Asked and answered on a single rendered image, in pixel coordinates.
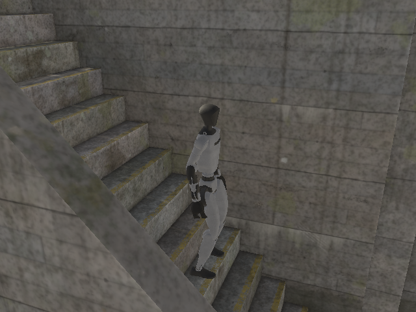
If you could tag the humanoid robot torso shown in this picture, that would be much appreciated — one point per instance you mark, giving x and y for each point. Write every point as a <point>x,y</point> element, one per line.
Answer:
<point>208,162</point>

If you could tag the robot right hand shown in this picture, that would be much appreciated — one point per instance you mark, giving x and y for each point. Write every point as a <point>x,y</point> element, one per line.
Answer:
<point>197,207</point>

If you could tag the robot right upper arm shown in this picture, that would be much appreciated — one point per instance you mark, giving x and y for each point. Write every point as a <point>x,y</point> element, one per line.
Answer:
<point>200,145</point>

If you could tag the robot left forearm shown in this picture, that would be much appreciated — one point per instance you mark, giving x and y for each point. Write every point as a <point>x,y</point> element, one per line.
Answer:
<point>217,172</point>

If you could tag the robot left hand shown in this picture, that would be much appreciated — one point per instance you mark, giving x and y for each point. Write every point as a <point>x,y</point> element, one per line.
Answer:
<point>222,178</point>

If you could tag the robot right forearm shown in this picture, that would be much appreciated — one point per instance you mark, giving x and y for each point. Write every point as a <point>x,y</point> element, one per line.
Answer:
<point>191,173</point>

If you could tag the robot head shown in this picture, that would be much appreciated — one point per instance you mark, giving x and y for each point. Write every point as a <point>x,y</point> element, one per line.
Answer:
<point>209,114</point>

